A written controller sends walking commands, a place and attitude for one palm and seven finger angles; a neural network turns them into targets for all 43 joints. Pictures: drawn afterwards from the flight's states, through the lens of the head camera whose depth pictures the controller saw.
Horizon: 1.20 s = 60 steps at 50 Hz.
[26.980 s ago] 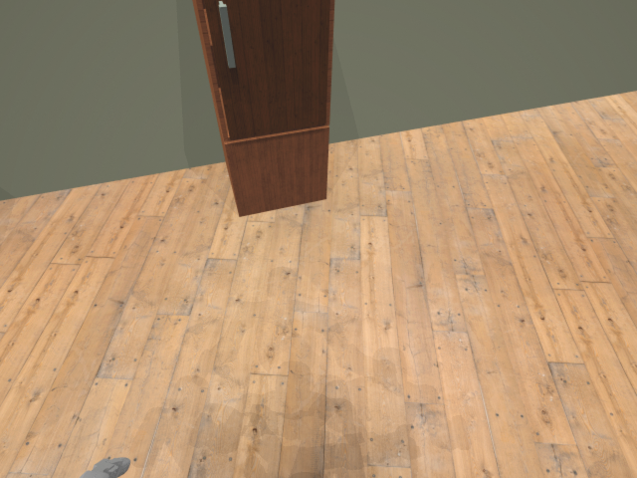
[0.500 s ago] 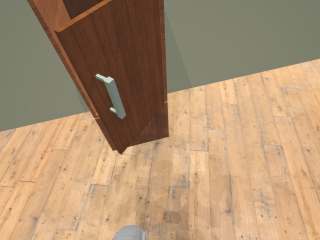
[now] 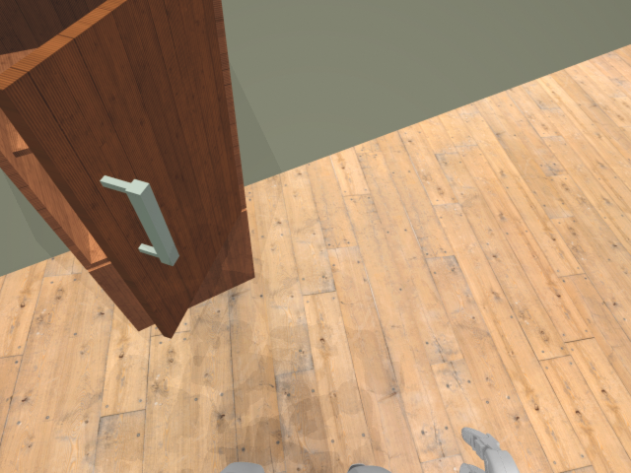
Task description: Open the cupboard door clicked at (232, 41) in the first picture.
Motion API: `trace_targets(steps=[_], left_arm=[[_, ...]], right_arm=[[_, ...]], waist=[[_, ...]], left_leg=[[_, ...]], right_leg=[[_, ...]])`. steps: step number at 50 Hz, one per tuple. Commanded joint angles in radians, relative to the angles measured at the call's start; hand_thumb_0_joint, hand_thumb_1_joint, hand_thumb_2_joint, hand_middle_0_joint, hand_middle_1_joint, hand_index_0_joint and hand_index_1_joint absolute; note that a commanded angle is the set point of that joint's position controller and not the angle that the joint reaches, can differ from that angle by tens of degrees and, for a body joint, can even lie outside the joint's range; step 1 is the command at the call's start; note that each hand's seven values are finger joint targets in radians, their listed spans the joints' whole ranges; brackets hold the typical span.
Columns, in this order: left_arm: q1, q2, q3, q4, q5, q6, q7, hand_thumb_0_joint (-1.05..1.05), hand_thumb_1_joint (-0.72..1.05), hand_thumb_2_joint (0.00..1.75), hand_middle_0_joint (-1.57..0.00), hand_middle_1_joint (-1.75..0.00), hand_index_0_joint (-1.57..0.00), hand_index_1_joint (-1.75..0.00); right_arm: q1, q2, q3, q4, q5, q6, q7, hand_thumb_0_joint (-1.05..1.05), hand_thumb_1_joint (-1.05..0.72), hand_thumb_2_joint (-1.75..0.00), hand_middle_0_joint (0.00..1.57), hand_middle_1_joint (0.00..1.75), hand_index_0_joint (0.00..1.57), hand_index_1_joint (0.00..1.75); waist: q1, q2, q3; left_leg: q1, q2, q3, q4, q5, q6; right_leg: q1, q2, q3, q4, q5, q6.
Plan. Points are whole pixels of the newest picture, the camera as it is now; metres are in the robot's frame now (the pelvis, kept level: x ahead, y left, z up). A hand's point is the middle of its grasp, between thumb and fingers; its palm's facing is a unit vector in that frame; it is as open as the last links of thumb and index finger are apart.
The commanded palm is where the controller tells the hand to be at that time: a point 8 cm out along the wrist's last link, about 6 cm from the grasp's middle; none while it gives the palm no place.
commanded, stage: walk to a spot facing it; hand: left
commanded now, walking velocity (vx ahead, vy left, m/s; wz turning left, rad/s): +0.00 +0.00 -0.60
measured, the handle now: (143, 223) +0.40 +0.29 +0.03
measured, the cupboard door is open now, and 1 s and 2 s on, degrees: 42 42 42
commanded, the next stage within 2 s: none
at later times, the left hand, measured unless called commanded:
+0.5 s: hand (237, 434) +0.17 +0.13 -0.15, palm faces -0.35 -0.91 -0.24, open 7.4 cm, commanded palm none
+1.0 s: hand (310, 393) +0.24 +0.03 -0.15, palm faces -0.64 -0.74 -0.21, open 7.4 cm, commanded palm none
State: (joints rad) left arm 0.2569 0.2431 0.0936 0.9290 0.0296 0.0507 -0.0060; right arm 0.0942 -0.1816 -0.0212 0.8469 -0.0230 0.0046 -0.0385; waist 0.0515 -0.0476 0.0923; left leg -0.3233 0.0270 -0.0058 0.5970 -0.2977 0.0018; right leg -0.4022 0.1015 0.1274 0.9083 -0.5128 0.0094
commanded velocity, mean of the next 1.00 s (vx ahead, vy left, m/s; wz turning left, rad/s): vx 0.13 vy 0.00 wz -0.59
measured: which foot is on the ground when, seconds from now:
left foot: down 0.00-0.28, up 0.30-0.58, down 0.60-0.98, up 1.00-1.00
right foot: up 0.00-0.28, down 0.30-0.60, up 0.62-0.96, down 0.98-1.00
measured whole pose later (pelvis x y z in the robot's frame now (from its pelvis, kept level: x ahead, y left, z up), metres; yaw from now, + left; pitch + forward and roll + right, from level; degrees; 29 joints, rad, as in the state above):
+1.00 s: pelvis +0.04 -0.06 +0.00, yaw -39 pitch +1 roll +0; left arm 0.16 0.21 0.07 0.91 0.04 0.01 -0.06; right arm 0.37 -0.23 -0.05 0.96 -0.03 0.00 0.00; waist -0.03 0.03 0.06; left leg -0.22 0.19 0.25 0.69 -0.46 -0.05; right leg -0.34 -0.04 -0.11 0.59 -0.27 -0.03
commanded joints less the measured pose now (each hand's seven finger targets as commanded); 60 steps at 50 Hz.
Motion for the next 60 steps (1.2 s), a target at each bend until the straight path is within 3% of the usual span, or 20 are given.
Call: trace_targets(steps=[1, 9, 12, 13, 14, 17, 21, 28, 29, 30, 31, 36, 44, 47, 48, 49, 50, 51, 55, 60], left_arm=[[-0.011, 0.075, 0.024, -0.09, -0.002, -0.022, -0.021, 0.0, 0.9, 0.9, -0.2, -0.3, -0.2, -0.3], [-0.117, 0.043, -0.008, -0.114, -0.009, -0.017, -0.036, 0.0, 0.9, 0.9, -0.2, -0.3, -0.2, -0.3], [-0.049, 0.072, -0.001, -0.09, -0.009, -0.029, -0.03, 0.0, 0.9, 0.9, -0.2, -0.3, -0.2, -0.3], [0.016, 0.133, 0.009, -0.069, -0.005, -0.038, -0.022, 0.0, 0.9, 0.9, -0.2, -0.3, -0.2, -0.3], [0.064, 0.262, 0.036, -0.055, 0.004, -0.047, -0.003, 0.0, 0.9, 0.9, -0.2, -0.3, -0.2, -0.3], [-0.009, 0.215, 0.028, -0.067, -0.007, -0.029, 0.025, 0.0, 0.9, 0.9, -0.2, -0.3, -0.2, -0.3], [-0.087, 0.176, 0.017, -0.093, -0.002, -0.033, 0.029, 0.0, 0.9, 0.9, -0.2, -0.3, -0.2, -0.3], [-0.131, 0.166, 0.024, -0.11, -0.01, -0.02, 0.017, 0.0, 0.9, 0.9, -0.2, -0.3, -0.2, -0.3], [-0.137, 0.124, 0.015, -0.122, -0.017, -0.015, 0.015, 0.0, 0.9, 0.9, -0.2, -0.3, -0.2, -0.3], [-0.102, 0.056, 0.003, -0.142, -0.025, -0.01, 0.003, 0.0, 0.9, 0.9, -0.2, -0.3, -0.2, -0.3], [-0.135, 0.075, -0.001, -0.163, -0.014, -0.02, -0.004, 0.0, 0.9, 0.9, -0.2, -0.3, -0.2, -0.3], [-0.15, 0.04, 0.01, -0.119, 0.004, -0.021, -0.049, 0.0, 0.9, 0.9, -0.2, -0.3, -0.2, -0.3], [-0.215, 0.003, -0.005, -0.132, 0.003, -0.041, -0.061, 0.0, 0.9, 0.9, -0.2, -0.3, -0.2, -0.3], [-0.058, 0.038, 0.007, -0.074, 0.005, -0.055, -0.05, 0.0, 0.9, 0.9, -0.2, -0.3, -0.2, -0.3], [0.086, 0.111, 0.026, -0.028, 0.007, -0.065, -0.04, 0.0, 0.9, 0.9, -0.2, -0.3, -0.2, -0.3], [0.238, 0.245, 0.057, 0.017, 0.002, -0.075, -0.022, 0.0, 0.9, 0.9, -0.2, -0.3, -0.2, -0.3], [0.251, 0.263, 0.056, 0.02, -0.015, -0.076, -0.004, 0.0, 0.9, 0.9, -0.2, -0.3, -0.2, -0.3], [0.17, 0.215, 0.047, 0.01, -0.015, -0.074, 0.004, 0.0, 0.9, 0.9, -0.2, -0.3, -0.2, -0.3], [0.014, 0.112, 0.012, -0.022, -0.003, -0.098, 0.005, 0.0, 0.9, 0.9, -0.2, -0.3, -0.2, -0.3], [0.033, 0.127, 0.014, 0.013, -0.004, -0.11, -0.007, 0.0, 0.9, 0.9, -0.2, -0.3, -0.2, -0.3]], right_arm=[[0.082, -0.185, -0.037, -0.063, -0.009, -0.012, -0.018, 0.0, -0.9, -0.9, 0.2, 0.3, 0.2, 0.3], [0.191, -0.236, -0.064, -0.005, -0.012, -0.005, -0.003, 0.0, -0.9, -0.9, 0.2, 0.3, 0.2, 0.3], [0.183, -0.244, -0.07, -0.002, -0.004, 0.001, 0.004, 0.0, -0.9, -0.9, 0.2, 0.3, 0.2, 0.3], [0.183, -0.216, -0.067, -0.01, 0.005, 0.003, 0.012, 0.0, -0.9, -0.9, 0.2, 0.3, 0.2, 0.3], [0.157, -0.126, -0.044, -0.053, 0.013, 0.005, 0.019, 0.0, -0.9, -0.9, 0.2, 0.3, 0.2, 0.3], [0.119, -0.164, -0.054, -0.027, 0.012, 0.026, 0.004, 0.0, -0.9, -0.9, 0.2, 0.3, 0.2, 0.3], [0.147, -0.125, -0.05, 0.006, 0.013, 0.026, 0.011, 0.0, -0.9, -0.9, 0.2, 0.3, 0.2, 0.3], [0.241, -0.118, -0.048, 0.019, 0.017, 0.003, 0.0, 0.0, -0.9, -0.9, 0.2, 0.3, 0.2, 0.3], [0.286, -0.163, -0.053, 0.03, 0.012, -0.008, -0.004, 0.0, -0.9, -0.9, 0.2, 0.3, 0.2, 0.3], [0.291, -0.267, -0.071, 0.02, -0.006, -0.016, -0.006, 0.0, -0.9, -0.9, 0.2, 0.3, 0.2, 0.3], [0.302, -0.285, -0.071, -0.001, -0.008, -0.012, -0.011, 0.0, -0.9, -0.9, 0.2, 0.3, 0.2, 0.3], [0.199, -0.185, -0.045, -0.015, -0.014, -0.03, -0.006, 0.0, -0.9, -0.9, 0.2, 0.3, 0.2, 0.3], [0.298, -0.215, -0.072, 0.046, -0.02, -0.035, 0.017, 0.0, -0.9, -0.9, 0.2, 0.3, 0.2, 0.3], [0.257, -0.205, -0.068, 0.045, -0.015, -0.031, 0.027, 0.0, -0.9, -0.9, 0.2, 0.3, 0.2, 0.3], [0.218, -0.175, -0.059, 0.025, -0.001, -0.034, 0.036, 0.0, -0.9, -0.9, 0.2, 0.3, 0.2, 0.3], [0.112, -0.098, -0.036, -0.04, 0.015, -0.037, 0.045, 0.0, -0.9, -0.9, 0.2, 0.3, 0.2, 0.3], [0.051, -0.158, -0.043, -0.064, 0.005, -0.035, 0.038, 0.0, -0.9, -0.9, 0.2, 0.3, 0.2, 0.3], [0.034, -0.158, -0.056, -0.049, 0.008, -0.033, 0.041, 0.0, -0.9, -0.9, 0.2, 0.3, 0.2, 0.3], [0.109, -0.119, -0.053, 0.027, -0.007, -0.021, 0.049, 0.0, -0.9, -0.9, 0.2, 0.3, 0.2, 0.3], [0.078, -0.096, -0.051, 0.013, -0.002, -0.035, 0.057, 0.0, -0.9, -0.9, 0.2, 0.3, 0.2, 0.3]], waist=[[-0.031, 0.268, -0.105], [-0.081, 0.279, -0.13], [-0.033, 0.232, -0.161], [-0.001, 0.099, -0.194], [0.025, -0.275, -0.196], [0.008, -0.245, -0.158], [-0.045, -0.07, -0.145], [-0.093, -0.095, -0.135], [-0.114, 0.03, -0.155], [-0.101, 0.344, -0.149], [-0.114, 0.315, -0.135], [-0.069, 0.214, -0.046], [-0.117, 0.219, -0.056], [-0.03, 0.139, -0.11], [0.049, -0.022, -0.159], [0.132, -0.353, -0.166], [0.124, -0.282, -0.135], [0.076, -0.145, -0.094], [-0.042, -0.085, -0.024], [-0.046, -0.059, -0.02]], left_leg=[[0.155, 0.288, -0.147, -0.248, 0.456, 0.139], [0.189, 0.292, 0.026, -0.181, 0.493, 0.116], [0.116, 0.272, 0.072, -0.051, 0.414, 0.047], [-0.004, 0.227, 0.123, 0.09, 0.263, -0.007], [-0.279, 0.066, 0.209, 0.348, -0.282, -0.072], [-0.306, 0.082, 0.007, 0.572, -0.247, -0.066], [-0.173, 0.055, 0.034, 0.428, -0.155, -0.078], [0.099, -0.003, 0.051, -0.045, 0.002, -0.057], [0.222, 0.09, -0.049, -0.213, 0.026, -0.025], [0.299, 0.358, -0.337, -0.319, 0.093, 0.078], [0.223, 0.479, -0.411, -0.343, 0.095, 0.164], [0.167, 0.305, -0.08, -0.367, -0.049, 0.1], [0.172, 0.343, 0.085, -0.346, -0.128, 0.094], [0.059, 0.289, 0.172, -0.129, -0.108, 0.04], [-0.13, 0.215, 0.265, 0.103, -0.089, -0.001], [-0.445, 0.057, 0.28, 0.439, -0.394, -0.051], [-0.528, 0.074, 0.092, 0.583, -0.341, -0.044], [-0.513, 0.105, 0.04, 0.631, -0.224, -0.042], [-0.305, 0.117, 0.05, 0.439, -0.038, -0.068], [-0.215, 0.07, 0.076, 0.212, 0.04, -0.063]], right_leg=[[-0.184, -0.113, -0.085, 0.326, 0.048, 0.046], [-0.003, -0.106, -0.215, -0.13, 0.077, 0.023], [0.213, -0.093, -0.228, -0.396, 0.28, -0.011], [0.391, -0.18, -0.127, -0.491, 0.442, -0.045], [0.52, -0.468, 0.257, -0.555, 0.748, -0.158], [0.371, -0.402, 0.213, -0.526, 0.656, -0.225], [0.264, -0.33, 0.121, -0.5, 0.708, -0.199], [0.094, -0.253, 0.193, -0.447, 0.542, -0.14], [-0.02, -0.179, 0.139, -0.359, 0.402, -0.087], [-0.19, -0.028, -0.022, -0.143, 0.059, -0.014], [-0.189, -0.064, -0.082, 0.065, -0.1, 0.01], [-0.233, -0.157, -0.141, 0.208, 0.127, 0.029], [-0.051, -0.141, -0.254, -0.21, 0.111, 0.0], [0.25, -0.092, -0.292, -0.398, 0.191, -0.034], [0.495, -0.193, -0.142, -0.489, 0.063, -0.091], [0.656, -0.47, 0.349, -0.646, -0.017, -0.224], [0.591, -0.529, 0.485, -0.707, 0.006, -0.28], [0.514, -0.49, 0.417, -0.706, -0.078, -0.276], [0.246, -0.354, 0.113, -0.715, 0.165, -0.208], [0.239, -0.321, 0.068, -0.696, 0.23, -0.205]])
